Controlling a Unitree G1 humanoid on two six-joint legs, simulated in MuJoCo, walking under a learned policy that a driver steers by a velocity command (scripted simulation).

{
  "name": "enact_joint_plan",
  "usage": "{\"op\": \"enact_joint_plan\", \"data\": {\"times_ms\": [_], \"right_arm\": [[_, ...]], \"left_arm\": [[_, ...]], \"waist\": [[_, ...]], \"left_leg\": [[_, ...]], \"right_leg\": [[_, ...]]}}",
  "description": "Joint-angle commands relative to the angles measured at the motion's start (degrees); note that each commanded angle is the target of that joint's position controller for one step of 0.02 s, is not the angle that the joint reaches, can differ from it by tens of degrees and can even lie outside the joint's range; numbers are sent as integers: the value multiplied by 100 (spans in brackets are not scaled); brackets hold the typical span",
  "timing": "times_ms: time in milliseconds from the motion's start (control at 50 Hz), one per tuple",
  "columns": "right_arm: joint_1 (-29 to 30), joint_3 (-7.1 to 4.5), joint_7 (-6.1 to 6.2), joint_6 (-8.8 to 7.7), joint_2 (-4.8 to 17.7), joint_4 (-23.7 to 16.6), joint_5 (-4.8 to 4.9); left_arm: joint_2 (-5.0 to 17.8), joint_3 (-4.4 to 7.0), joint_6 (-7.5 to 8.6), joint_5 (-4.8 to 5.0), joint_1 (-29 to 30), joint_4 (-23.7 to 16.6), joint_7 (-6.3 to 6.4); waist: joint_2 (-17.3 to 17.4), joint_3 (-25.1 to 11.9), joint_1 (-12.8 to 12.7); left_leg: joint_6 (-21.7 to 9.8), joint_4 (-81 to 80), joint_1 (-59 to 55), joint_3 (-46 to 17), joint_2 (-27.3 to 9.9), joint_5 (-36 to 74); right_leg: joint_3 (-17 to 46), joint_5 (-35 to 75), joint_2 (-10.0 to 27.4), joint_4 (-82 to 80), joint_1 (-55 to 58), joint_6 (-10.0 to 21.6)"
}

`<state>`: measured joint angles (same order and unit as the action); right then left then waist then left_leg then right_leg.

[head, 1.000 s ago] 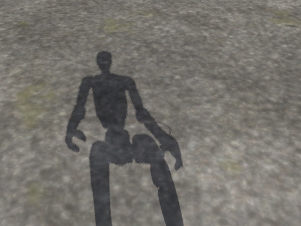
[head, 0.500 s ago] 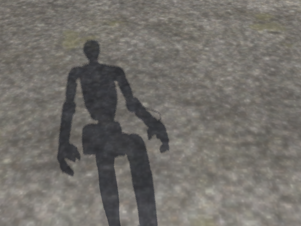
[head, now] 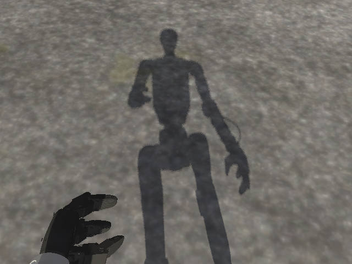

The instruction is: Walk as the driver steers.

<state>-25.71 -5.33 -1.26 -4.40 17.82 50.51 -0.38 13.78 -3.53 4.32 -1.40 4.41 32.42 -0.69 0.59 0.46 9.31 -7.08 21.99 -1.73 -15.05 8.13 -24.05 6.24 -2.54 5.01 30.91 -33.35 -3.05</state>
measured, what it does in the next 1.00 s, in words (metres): walks ahead: right foot, then left foot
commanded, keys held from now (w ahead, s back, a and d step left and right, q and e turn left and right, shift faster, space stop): w+q+shift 0.34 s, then e+shift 0.66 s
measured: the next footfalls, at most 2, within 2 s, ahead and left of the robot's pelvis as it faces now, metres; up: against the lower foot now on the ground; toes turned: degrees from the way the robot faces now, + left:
right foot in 0.04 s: +0.22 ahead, -0.19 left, +0.00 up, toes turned +6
left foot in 0.46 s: +0.55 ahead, +0.12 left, +0.00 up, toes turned +27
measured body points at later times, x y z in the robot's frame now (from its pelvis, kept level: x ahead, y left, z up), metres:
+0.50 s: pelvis +0.41 +0.01 -0.02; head +0.46 +0.03 +0.42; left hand +0.23 +0.20 -0.15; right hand +0.75 -0.06 -0.09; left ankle +0.52 +0.10 -0.73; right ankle +0.22 -0.20 -0.65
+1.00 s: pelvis +0.64 +0.03 -0.01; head +0.69 +0.03 +0.44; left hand +0.73 +0.34 -0.10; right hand +0.87 -0.20 -0.12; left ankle +0.53 +0.14 -0.66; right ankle +0.74 -0.02 -0.73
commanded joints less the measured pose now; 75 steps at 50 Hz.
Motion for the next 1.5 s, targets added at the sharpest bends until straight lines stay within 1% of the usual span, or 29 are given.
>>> {"op": "enact_joint_plan", "data": {"times_ms": [20,40,60,80,120,180,360,420,460,480,500,520,560,660,740,840,920,940,960,980,1020,1060,1160,1360,1380,1400,1420,1460,1500], "right_arm": [[520,-302,-21,-90,1227,-387,-19],[863,-177,2,-169,781,-622,7],[523,81,10,-184,-147,-1023,233],[565,144,62,-72,164,-1032,133],[1208,81,-27,83,474,-998,-89],[1695,185,-275,297,118,-1332,-194],[3265,502,-531,368,16,-2103,-205],[2043,475,-396,202,135,-1540,-346],[266,277,-170,116,601,-819,-426],[686,91,49,150,1344,-1130,139],[620,108,113,137,1305,-1367,-96],[653,108,61,129,1035,-1279,-168],[1495,187,2,-54,601,-1095,57],[2442,244,35,-146,121,-1037,-106],[2580,211,324,32,195,-966,-87],[2354,91,400,319,516,-837,108],[2436,18,396,434,512,-882,280],[2233,56,337,401,349,-997,94],[2006,120,253,386,138,-1231,-97],[2038,88,165,320,462,-1141,-19],[2497,54,192,311,432,-1193,59],[2595,27,261,395,435,-1195,-9],[2554,87,287,406,137,-1049,78],[2126,-122,161,186,519,-905,120],[1885,-181,163,179,624,-830,103],[1858,-255,191,228,951,-880,29],[1979,-271,213,294,1178,-912,-161],[2542,-137,313,291,570,-1266,-140],[2598,-78,439,370,468,-1349,-5]], "left_arm": [[1245,556,142,-19,-1889,213,178],[1738,769,168,-159,-3326,439,291],[2211,865,121,-371,-3251,456,287],[1898,897,56,-264,-2518,420,251],[938,710,-4,-177,-1990,416,181],[515,601,91,-92,-2567,1017,129],[863,651,317,-51,-2960,1559,104],[1435,703,214,20,-3215,1708,206],[1462,659,150,170,-2952,1667,207],[1051,584,212,59,-3316,1438,183],[1076,550,284,420,-3988,1598,118],[1458,693,286,562,-3274,1490,153],[1045,699,155,520,-2790,1397,272],[459,796,-337,354,-3090,1358,344],[369,788,-309,231,-2554,1027,233],[596,846,-401,214,-1934,544,-104],[1118,1128,-388,197,-3033,600,-109],[1800,1312,-363,164,-3087,519,24],[2023,1301,-340,-37,-2799,257,54],[1851,1248,-278,-49,-2536,-4,-41],[1438,1161,-278,239,-1907,-118,-2],[1184,1096,-407,291,-1549,-291,168],[1368,1208,-583,210,-1665,-445,377],[1369,1203,-776,257,-1179,-759,289],[1296,1168,-784,292,-1124,-788,274],[969,1071,-799,269,-1542,-734,246],[1018,1079,-746,319,-1513,-905,212],[1695,1266,-673,248,-1671,-629,128],[1431,1192,-759,235,-1804,-461,130]], "waist": [[96,-1091,-1511],[-396,-1868,-2160],[-2143,-2290,-1613],[-2068,-1729,-1284],[-576,-596,-1275],[-755,-126,-1120],[-141,941,-984],[-577,149,-385],[-685,-618,455],[866,-1497,-204],[857,-3532,-113],[-43,-3205,14],[-600,-1184,-682],[240,-238,-1383],[364,-310,-1263],[393,-302,-1010],[31,-622,-1643],[-1352,-565,-1497],[-2216,-1393,-1000],[-1167,-2124,-1250],[-21,-1013,-968],[-189,-731,-798],[-519,-965,-913],[-1143,-747,-936],[-958,-759,-836],[-2,-980,-1060],[1705,-668,-1234],[967,-397,-1270],[534,-234,-1181]], "left_leg": [[-189,2002,1557,-555,-508,4069],[-116,3902,2488,-133,-240,2785],[53,5422,4192,493,235,-653],[-22,6017,4975,746,-336,-73],[49,5663,4948,1043,-902,756],[136,5495,4949,1053,-1271,932],[-123,2504,3983,2293,-956,2332],[-280,1634,1689,2349,-77,2056],[-507,468,-521,1608,-491,3275],[-641,1614,-2592,-323,-2370,7063],[-1801,1566,-3669,-2012,-3789,7587],[-1704,931,-2600,-1325,-3369,7242],[-1223,169,-473,-187,-2790,5768],[-811,-817,2043,1661,-2281,5321],[-540,-652,1698,2588,-1899,4708],[-362,-39,664,2659,-2392,4525],[289,2320,923,2875,-2126,5051],[775,3905,2190,2876,-1421,1974],[1127,5806,4008,2048,-121,-1537],[971,6105,4100,723,-312,-1362],[843,5443,4303,703,-654,-504],[855,4441,3785,718,-780,-19],[1133,2840,3391,675,-435,424],[892,521,2019,624,-419,1016],[787,-113,1435,611,-681,1525],[350,-344,653,-284,-1814,1549],[-480,-744,873,-1624,-2704,1990],[-547,-562,1182,-955,-2669,1907],[-287,-435,1141,-73,-2179,1815]], "right_leg": [[-471,-645,-453,-161,3651,224],[570,-2485,656,-149,5030,396],[3734,-4396,2242,-1476,5862,807],[4548,-5133,2232,-1864,5253,1041],[2282,-3413,1609,-1641,3960,882],[617,-1439,1157,-1718,3334,607],[-2032,2628,669,-2473,2766,360],[-1882,5972,853,-773,2891,475],[-1916,4565,600,1908,2186,571],[-1407,-2982,-185,4375,314,325],[537,-3753,-645,5826,-323,342],[672,-3279,-432,5675,-148,281],[69,-2574,100,4643,-379,52],[-309,-1585,268,3973,460,-230],[-685,63,196,2301,398,-115],[-1017,-53,41,1130,284,254],[-1251,44,-644,-45,1877,980],[277,3581,167,-242,2725,1435],[2932,3793,1204,-535,4024,2761],[3360,2303,1426,-1014,4130,2764],[2424,626,940,-1207,3044,2104],[1882,22,464,-1273,2170,1717],[1879,85,125,-1090,2262,1500],[2773,-736,-287,-663,1872,1141],[2625,-1159,-524,-373,1561,972],[1960,-2822,-1028,670,931,716],[658,-3371,-1698,2107,-60,408],[449,-2596,-948,3551,-335,95],[193,-1993,-774,4237,-528,-50]]}}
